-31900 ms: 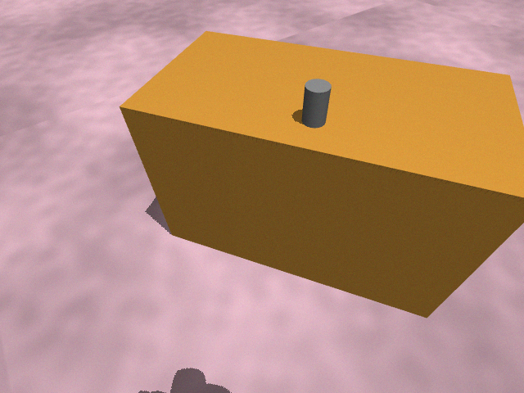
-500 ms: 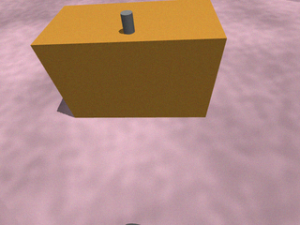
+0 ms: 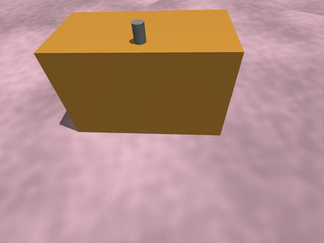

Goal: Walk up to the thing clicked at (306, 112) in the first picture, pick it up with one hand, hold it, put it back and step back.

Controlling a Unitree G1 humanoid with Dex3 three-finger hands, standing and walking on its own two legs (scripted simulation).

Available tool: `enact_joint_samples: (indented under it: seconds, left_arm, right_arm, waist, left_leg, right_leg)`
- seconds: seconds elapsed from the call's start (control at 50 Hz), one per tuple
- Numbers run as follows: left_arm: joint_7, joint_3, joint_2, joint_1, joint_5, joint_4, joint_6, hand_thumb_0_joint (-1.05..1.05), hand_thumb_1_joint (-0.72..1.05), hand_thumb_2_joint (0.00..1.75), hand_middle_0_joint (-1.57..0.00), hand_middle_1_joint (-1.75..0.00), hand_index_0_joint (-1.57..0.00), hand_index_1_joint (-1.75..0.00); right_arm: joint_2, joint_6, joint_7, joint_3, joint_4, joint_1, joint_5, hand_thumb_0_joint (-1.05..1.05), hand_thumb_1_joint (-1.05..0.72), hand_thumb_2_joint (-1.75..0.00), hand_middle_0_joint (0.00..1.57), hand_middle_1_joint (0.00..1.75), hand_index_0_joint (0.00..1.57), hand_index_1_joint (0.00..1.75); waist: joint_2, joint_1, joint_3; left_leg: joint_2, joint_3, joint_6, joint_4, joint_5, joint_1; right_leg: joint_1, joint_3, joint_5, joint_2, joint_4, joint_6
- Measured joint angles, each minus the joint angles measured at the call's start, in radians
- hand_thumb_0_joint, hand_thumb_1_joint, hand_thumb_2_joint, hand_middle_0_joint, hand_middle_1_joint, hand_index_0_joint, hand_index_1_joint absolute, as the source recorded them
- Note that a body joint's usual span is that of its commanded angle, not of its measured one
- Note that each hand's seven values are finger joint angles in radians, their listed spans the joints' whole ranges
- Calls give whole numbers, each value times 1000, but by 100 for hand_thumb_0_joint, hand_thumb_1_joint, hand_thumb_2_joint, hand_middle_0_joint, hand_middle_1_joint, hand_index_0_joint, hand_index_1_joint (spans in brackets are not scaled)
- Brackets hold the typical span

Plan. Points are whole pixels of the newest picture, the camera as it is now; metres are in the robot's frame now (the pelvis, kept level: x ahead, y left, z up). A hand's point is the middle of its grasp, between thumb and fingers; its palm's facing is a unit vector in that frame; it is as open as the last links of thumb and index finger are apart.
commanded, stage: step back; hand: left
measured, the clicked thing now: (139, 32) +1.11 +0.22 -0.01
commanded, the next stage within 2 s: stand in 0.34 s
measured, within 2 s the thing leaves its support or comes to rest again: neither
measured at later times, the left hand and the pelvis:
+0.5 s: hand (74, 237) +0.16 +0.28 -0.14, palm faces +0.00 -0.94 -0.35, open 7.4 cm; pelvis +0.05 +0.03 +0.01, yaw +0 degrees
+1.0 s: hand out of the picture +0.08 +0.26 -0.14, palm faces -0.02 -0.94 -0.34, open 7.4 cm; pelvis +0.01 +0.00 +0.02, yaw +0 degrees
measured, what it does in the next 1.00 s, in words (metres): steps on the spot: left foot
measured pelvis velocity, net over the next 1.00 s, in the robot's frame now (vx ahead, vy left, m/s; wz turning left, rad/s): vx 0.01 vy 0.00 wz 0.00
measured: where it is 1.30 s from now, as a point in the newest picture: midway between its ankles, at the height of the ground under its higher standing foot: outside the picture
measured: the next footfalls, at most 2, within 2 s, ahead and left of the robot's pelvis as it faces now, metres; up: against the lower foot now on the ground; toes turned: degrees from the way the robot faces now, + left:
left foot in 0.08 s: +0.07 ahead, +0.14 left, +0.00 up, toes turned -1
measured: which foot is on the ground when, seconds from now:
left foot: up 0.00-0.06, down 0.08-1.00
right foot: down 0.00-1.00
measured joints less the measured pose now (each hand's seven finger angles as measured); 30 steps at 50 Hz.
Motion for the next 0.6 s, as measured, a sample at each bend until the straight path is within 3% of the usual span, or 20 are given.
enact_joint_samples:
  seconds: [0.08, 0.12, 0.18, 0.28, 0.6]
  left_arm:
    - [-1, -4, 6, -20, -5, 5, 1, 1, 90, 90, -21, -30, -21, -30]
    - [2, -5, 20, -35, -13, 12, 10, 1, 90, 90, -21, -30, -21, -30]
    - [9, -9, 35, -44, -32, 22, 20, 1, 91, 90, -21, -30, -20, -30]
    - [16, -15, 50, -71, -37, 44, 9, 1, 91, 90, -21, -30, -20, -30]
    - [15, -44, 17, -127, -37, 86, 20, 1, 91, 90, -20, -30, -20, -30]
  right_arm:
    - [-2, -7, 3, -1, 17, -6, -5, 1, -90, -90, 20, 30, 20, 30]
    - [14, -15, -1, -4, 33, -16, -10, 1, -90, -90, 20, 30, 20, 30]
    - [38, -21, -1, 5, 42, -29, -12, 1, -90, -90, 20, 30, 20, 30]
    - [63, -16, -2, 18, 53, -75, 0, 1, -90, -90, 20, 30, 21, 30]
    - [56, -29, -12, 37, 67, -190, 20, 0, -90, -90, 20, 30, 21, 30]
  waist:
    - [-1, 1, 11]
    - [-32, -2, 28]
    - [-56, -3, 29]
    - [-53, -10, 32]
    - [-47, -13, 30]
  left_leg:
    - [23, 23, -2, -137, 68, 34]
    - [3, 41, -12, -202, 182, 64]
    - [-5, 58, -6, -218, 169, 80]
    - [12, 57, -6, -224, 151, 97]
    - [8, 72, -11, -382, 225, 208]
  right_leg:
    - [-3, -10, -25, -18, 18, 21]
    - [-4, 0, -48, -47, 47, 35]
    - [-1, 27, -53, -50, 41, 17]
    - [46, 28, -30, -31, -37, 52]
    - [139, 39, 33, -34, -166, 54]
